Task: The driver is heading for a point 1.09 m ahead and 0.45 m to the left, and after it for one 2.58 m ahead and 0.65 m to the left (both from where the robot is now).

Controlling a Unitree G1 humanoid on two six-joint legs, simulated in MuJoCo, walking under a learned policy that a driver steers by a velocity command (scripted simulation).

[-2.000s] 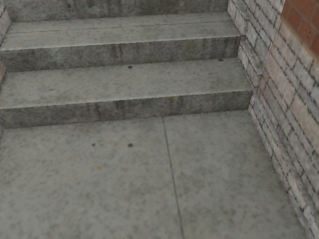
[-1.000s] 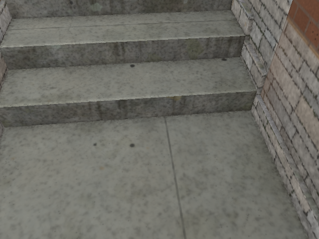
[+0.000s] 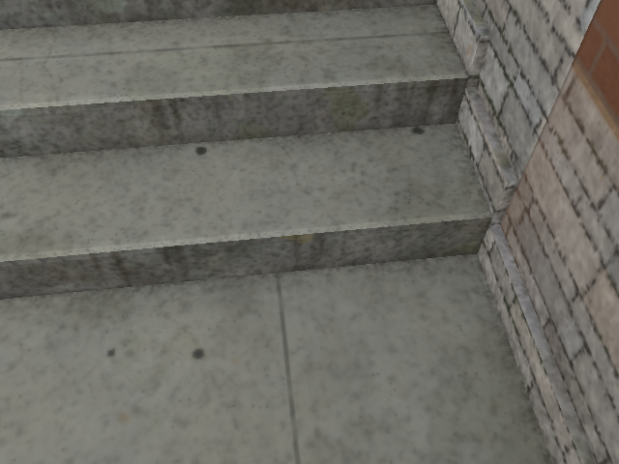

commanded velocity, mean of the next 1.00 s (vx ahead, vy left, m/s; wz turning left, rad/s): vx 0.40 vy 0.00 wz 0.62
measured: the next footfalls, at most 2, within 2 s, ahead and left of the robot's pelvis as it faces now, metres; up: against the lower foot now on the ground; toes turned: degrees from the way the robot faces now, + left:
right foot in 0.26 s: +0.09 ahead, -0.13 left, +0.00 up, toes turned +12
left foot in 0.80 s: +0.08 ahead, +0.20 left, +0.00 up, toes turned +43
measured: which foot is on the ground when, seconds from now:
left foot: down 0.00-0.28, up 0.30-0.78, down 0.80-1.00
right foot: up 0.00-0.24, down 0.26-0.80, up 0.82-1.00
